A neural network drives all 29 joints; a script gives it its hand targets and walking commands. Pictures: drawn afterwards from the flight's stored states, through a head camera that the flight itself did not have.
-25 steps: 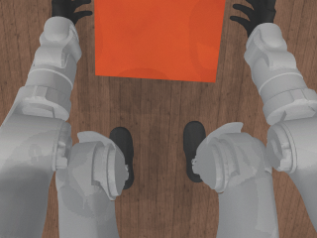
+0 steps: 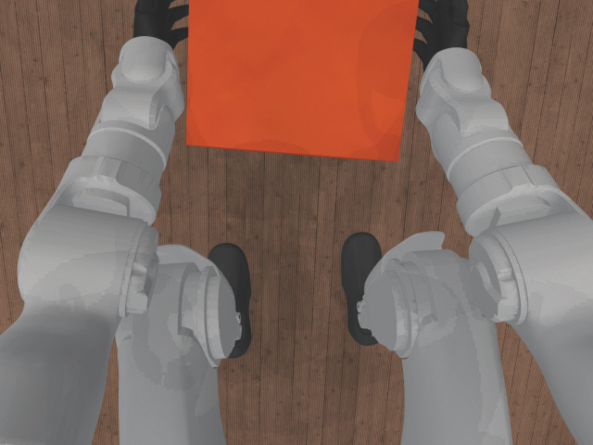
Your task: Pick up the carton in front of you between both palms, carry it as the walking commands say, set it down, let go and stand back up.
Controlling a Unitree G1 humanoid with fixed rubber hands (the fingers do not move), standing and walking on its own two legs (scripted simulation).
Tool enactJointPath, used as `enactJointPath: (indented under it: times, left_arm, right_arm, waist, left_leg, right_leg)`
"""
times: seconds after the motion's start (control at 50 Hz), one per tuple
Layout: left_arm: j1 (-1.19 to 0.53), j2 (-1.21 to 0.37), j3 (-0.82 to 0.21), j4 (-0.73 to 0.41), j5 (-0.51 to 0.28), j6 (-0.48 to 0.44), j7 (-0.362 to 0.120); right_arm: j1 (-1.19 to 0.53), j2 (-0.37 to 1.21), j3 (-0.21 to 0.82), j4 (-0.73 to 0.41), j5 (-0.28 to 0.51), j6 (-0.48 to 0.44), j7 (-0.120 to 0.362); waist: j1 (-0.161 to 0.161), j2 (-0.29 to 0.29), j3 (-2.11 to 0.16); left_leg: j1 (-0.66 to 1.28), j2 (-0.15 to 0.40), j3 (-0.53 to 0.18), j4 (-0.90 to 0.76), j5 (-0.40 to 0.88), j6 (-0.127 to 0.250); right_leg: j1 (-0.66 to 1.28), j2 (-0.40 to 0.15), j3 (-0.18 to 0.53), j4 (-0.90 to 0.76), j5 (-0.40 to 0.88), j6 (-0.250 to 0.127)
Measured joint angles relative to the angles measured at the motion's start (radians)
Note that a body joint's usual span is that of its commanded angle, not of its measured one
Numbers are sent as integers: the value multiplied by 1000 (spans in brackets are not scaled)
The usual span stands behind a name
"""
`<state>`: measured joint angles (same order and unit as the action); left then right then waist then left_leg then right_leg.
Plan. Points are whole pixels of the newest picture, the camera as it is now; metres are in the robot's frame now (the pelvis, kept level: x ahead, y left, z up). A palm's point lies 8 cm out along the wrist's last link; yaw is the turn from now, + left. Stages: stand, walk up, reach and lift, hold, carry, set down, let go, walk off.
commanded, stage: reach and lift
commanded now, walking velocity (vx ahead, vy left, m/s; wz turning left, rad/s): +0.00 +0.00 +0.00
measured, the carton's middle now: (295, 74) +0.51 +0.00 -0.25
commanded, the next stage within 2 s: none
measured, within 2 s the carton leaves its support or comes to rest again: leaves its support in 0.26 s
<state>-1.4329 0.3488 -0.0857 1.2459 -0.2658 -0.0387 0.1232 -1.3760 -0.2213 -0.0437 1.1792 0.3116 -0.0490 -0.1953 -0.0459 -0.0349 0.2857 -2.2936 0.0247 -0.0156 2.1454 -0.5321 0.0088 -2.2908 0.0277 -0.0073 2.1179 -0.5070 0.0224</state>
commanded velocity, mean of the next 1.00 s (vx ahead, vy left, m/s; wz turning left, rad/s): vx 0.00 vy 0.00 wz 0.00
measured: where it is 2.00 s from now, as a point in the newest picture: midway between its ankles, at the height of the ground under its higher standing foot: (299, 312)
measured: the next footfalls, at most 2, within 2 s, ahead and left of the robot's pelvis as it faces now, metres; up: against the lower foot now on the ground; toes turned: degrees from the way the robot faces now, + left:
none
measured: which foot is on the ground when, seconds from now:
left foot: down 0.00-1.00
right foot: down 0.00-1.00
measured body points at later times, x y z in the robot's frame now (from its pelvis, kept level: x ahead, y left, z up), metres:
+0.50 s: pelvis +0.00 +0.00 +0.01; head +0.29 +0.03 +0.36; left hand +0.52 +0.17 -0.08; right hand +0.52 -0.13 -0.08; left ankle +0.12 +0.12 -0.34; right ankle +0.13 -0.12 -0.34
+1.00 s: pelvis +0.02 -0.01 +0.14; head +0.24 +0.02 +0.53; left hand +0.48 +0.17 +0.08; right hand +0.49 -0.13 +0.09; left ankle +0.12 +0.12 -0.34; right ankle +0.13 -0.12 -0.34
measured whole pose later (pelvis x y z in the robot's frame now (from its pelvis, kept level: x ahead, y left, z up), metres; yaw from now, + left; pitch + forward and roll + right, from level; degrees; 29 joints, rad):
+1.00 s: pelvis +0.02 -0.01 +0.14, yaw +4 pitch +40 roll -1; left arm -0.86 0.01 0.34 0.67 0.15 0.34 0.05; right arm -0.82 0.07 -0.44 0.60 -0.13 0.32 -0.09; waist -0.03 -0.01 -0.22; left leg -1.89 -0.05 -0.04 1.69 -0.50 -0.02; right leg -1.87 0.06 0.04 1.69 -0.52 0.03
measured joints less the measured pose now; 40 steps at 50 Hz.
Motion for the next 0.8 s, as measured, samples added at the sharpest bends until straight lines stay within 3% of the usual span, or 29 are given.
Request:
enactJointPath:
  times: [0.1, 0.2, 0.28, 0.38, 0.48, 0.64, 0.72, 0.8]
  left_arm:
    - [-51, -12, -9, 62, 14, 1, 1]
    - [-71, -21, 13, 60, 44, 45, 5]
    - [-25, -27, -6, -12, 27, 83, 23]
    - [96, -53, 19, -166, 43, 143, 39]
    - [230, -117, 148, -299, 140, 224, 23]
    - [312, -235, 405, -322, 374, 314, -48]
    - [353, -280, 461, -368, 445, 328, -65]
    - [410, -305, 468, -435, 457, 339, -72]
  right_arm:
    - [-21, 10, -65, 35, -24, -13, -17]
    - [-31, 5, -107, 23, -64, 35, 4]
    - [9, -1, -95, -45, -41, 78, 0]
    - [153, 28, -117, -215, -34, 130, -15]
    - [279, 99, -215, -341, -142, 206, 0]
    - [352, 216, -440, -394, -410, 315, 74]
    - [387, 238, -467, -441, -459, 341, 97]
    - [424, 254, -459, -487, -468, 352, 107]
  waist:
    - [4, 1, 0]
    - [1, 6, 3]
    - [-5, 3, -3]
    - [-4, -4, -57]
    - [11, 3, -186]
    - [9, 33, -394]
    - [16, 32, -438]
    - [20, 28, -462]
  left_leg:
    - [-10, -7, -2, 0, 11, 3]
    - [-25, -18, -1, 21, 21, 7]
    - [-25, -29, 1, 39, 22, 5]
    - [12, -50, -3, 35, 13, -10]
    - [69, -60, -9, -23, 5, -21]
    - [144, -80, -24, -184, 25, -27]
    - [191, -76, -24, -262, 34, -26]
    - [240, -71, -21, -326, 40, -24]
  right_leg:
    - [-3, -5, -1, -1, 5, 1]
    - [-11, -3, 5, 22, 5, 11]
    - [-8, 13, 21, 46, -3, 33]
    - [33, 34, 37, 54, -29, 43]
    - [88, 24, 34, 3, -42, 29]
    - [170, 23, 29, -156, -20, 20]
    - [212, 32, 35, -232, -20, 18]
    - [257, 35, 41, -295, -9, 17]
